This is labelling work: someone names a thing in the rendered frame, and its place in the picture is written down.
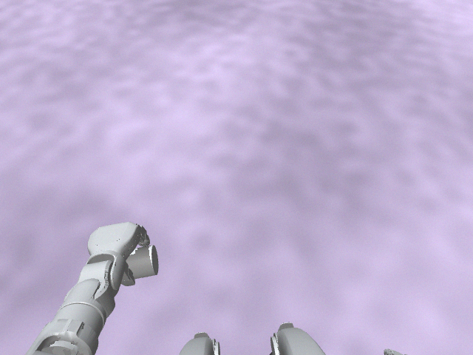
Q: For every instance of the can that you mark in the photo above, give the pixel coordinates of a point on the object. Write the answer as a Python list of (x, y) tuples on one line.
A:
[(143, 262)]

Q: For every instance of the left robot hand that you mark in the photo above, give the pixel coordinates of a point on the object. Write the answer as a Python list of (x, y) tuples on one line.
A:
[(121, 238)]

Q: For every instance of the left robot arm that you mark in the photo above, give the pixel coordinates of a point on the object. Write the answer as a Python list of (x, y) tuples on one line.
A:
[(79, 321)]

